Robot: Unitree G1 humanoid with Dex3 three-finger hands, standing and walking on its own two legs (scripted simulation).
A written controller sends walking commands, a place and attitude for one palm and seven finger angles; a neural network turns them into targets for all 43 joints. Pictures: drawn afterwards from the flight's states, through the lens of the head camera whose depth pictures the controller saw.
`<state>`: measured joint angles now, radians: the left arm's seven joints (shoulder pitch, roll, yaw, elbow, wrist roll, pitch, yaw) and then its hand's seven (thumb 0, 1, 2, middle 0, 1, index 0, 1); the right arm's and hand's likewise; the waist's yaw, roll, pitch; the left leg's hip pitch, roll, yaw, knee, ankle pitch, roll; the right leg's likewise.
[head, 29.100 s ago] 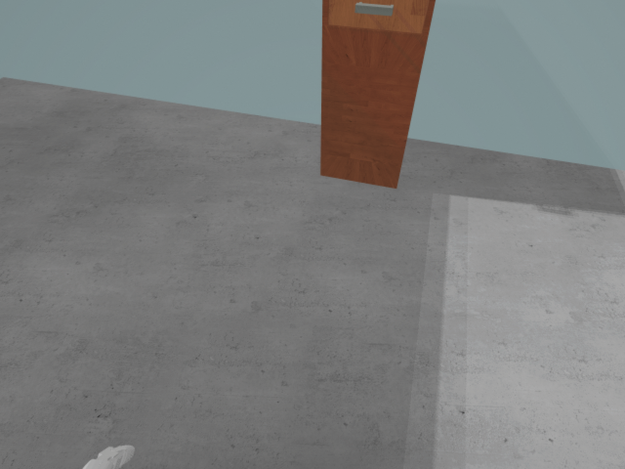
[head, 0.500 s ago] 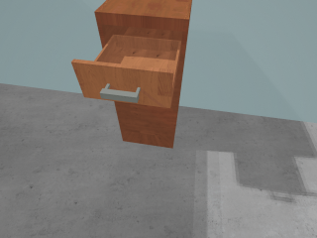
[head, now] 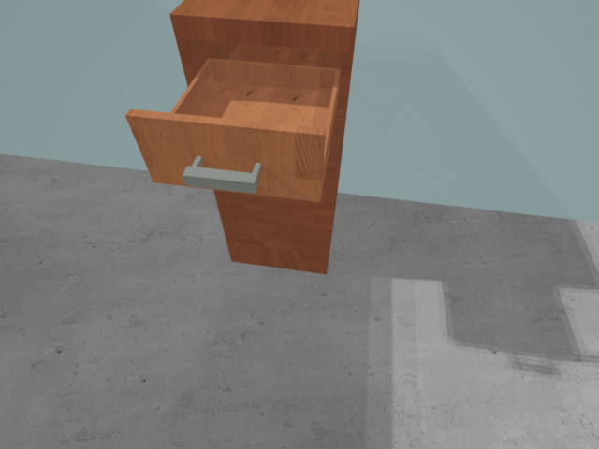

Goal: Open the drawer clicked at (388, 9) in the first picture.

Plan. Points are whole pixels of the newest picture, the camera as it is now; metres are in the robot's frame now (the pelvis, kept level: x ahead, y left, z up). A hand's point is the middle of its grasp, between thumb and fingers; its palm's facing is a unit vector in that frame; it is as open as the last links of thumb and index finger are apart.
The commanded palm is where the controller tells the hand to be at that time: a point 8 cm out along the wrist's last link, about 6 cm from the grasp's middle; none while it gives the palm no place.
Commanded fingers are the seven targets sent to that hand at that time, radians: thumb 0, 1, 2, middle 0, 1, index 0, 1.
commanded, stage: look to check the result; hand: left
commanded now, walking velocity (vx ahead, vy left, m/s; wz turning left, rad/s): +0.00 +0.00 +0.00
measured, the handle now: (224, 171) +0.55 +0.17 +0.03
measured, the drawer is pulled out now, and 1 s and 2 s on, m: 0.30 0.30 0.30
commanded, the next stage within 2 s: stand and wait in 0.12 s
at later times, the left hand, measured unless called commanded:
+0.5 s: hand out of the picture +0.02 +0.18 -0.17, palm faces +0.02 -0.98 -0.20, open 7.4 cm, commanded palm none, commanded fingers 0.00 0.90 0.90 -0.20 -0.30 -0.20 -0.30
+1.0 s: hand out of the picture +0.05 +0.20 -0.17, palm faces +0.01 -0.97 -0.24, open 7.4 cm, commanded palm none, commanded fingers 0.00 0.90 0.90 -0.20 -0.30 -0.20 -0.30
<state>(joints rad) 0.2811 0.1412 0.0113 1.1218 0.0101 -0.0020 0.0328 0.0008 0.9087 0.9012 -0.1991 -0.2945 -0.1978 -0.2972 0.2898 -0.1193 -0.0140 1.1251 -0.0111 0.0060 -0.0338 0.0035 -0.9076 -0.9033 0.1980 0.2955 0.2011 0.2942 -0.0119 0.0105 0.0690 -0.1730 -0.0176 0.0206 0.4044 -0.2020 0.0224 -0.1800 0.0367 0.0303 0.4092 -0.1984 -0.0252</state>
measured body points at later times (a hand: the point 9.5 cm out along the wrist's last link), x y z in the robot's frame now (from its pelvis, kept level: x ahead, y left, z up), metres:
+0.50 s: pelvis +0.01 +0.00 +0.00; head +0.04 +0.00 +0.45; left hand +0.02 +0.23 -0.16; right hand +0.01 -0.22 -0.16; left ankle +0.01 +0.10 -0.74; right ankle +0.01 -0.10 -0.74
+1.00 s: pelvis +0.02 +0.00 +0.00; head +0.04 +0.00 +0.45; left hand +0.05 +0.25 -0.15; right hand +0.04 -0.24 -0.16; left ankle +0.01 +0.10 -0.74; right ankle +0.01 -0.10 -0.74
